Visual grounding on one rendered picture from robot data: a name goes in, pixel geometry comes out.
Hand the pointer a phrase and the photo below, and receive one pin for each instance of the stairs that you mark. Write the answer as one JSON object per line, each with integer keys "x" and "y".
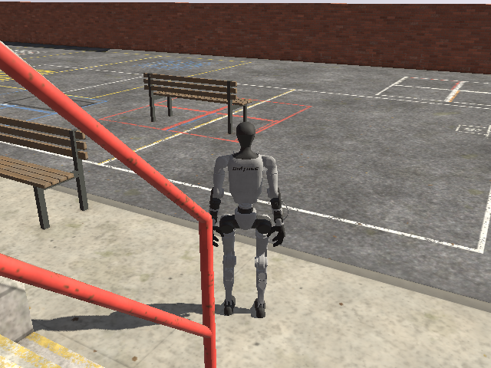
{"x": 36, "y": 351}

